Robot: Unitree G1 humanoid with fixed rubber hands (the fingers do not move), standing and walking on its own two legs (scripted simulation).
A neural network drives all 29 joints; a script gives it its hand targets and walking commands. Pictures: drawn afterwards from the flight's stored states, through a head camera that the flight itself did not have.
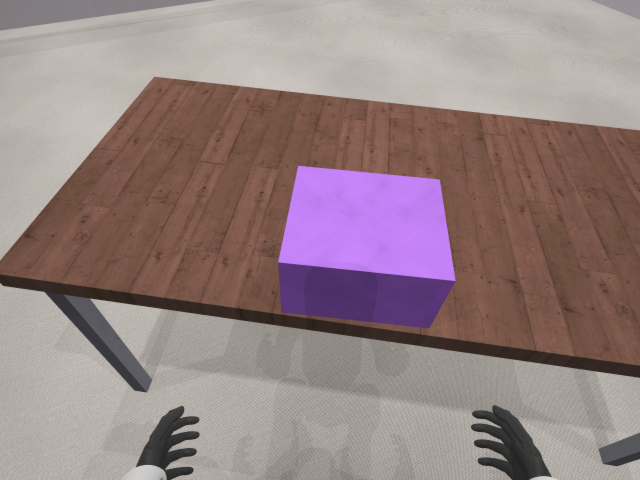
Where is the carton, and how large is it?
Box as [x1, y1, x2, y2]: [278, 166, 455, 327]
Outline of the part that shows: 298,166 278,261 281,311 429,327 455,280 439,179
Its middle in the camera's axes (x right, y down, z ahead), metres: +0.07 +0.01 +0.67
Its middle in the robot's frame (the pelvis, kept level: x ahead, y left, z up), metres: +0.49 -0.04 -0.04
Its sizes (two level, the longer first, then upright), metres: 0.249 0.215 0.140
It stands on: a table, 0.66 m high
